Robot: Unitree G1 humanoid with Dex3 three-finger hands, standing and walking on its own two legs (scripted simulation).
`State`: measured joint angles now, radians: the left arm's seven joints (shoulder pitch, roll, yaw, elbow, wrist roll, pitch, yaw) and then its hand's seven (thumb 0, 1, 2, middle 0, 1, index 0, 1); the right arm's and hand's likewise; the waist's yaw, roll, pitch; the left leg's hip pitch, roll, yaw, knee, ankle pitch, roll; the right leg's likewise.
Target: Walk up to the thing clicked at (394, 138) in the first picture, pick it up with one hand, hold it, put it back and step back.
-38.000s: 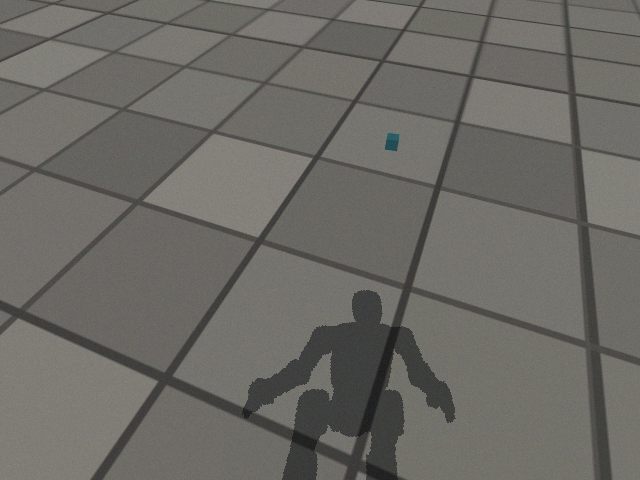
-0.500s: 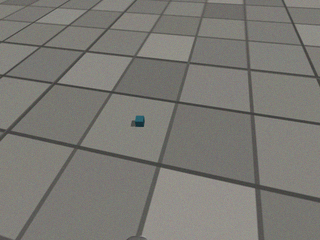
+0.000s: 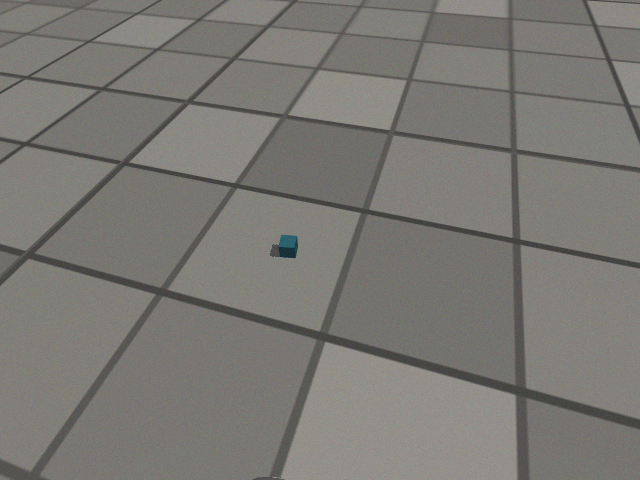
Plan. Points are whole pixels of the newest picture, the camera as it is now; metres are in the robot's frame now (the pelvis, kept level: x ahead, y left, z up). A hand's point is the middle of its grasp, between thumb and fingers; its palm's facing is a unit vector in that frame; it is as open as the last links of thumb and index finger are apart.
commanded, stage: step back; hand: left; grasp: from above
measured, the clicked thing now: (288, 246) +1.08 +0.21 -0.74
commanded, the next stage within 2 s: stand in 0.40 s
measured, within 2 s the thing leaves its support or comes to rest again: neither
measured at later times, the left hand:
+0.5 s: hand out of the picture +0.11 +0.27 -0.15, palm faces +0.00 -0.94 -0.35, open 7.4 cm
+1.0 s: hand out of the picture +0.09 +0.28 -0.15, palm faces -0.06 -0.94 -0.33, open 7.4 cm
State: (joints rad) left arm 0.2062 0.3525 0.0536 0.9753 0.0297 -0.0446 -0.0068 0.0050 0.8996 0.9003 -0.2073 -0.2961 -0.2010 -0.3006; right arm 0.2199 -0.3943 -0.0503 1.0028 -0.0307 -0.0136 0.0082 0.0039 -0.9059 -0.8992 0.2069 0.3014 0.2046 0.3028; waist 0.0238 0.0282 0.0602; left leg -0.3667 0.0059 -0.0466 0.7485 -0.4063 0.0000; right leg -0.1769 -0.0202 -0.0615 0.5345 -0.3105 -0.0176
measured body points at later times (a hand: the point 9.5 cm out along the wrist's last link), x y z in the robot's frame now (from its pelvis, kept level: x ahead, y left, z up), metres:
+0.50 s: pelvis +0.03 +0.02 +0.01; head +0.04 +0.02 +0.46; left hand +0.11 +0.32 -0.12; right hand +0.16 -0.27 -0.12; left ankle +0.07 +0.14 -0.73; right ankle -0.01 -0.11 -0.73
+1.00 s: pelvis +0.02 +0.03 +0.01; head +0.02 +0.03 +0.46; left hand +0.10 +0.32 -0.12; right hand +0.07 -0.28 -0.12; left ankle +0.07 +0.14 -0.73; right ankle -0.01 -0.11 -0.73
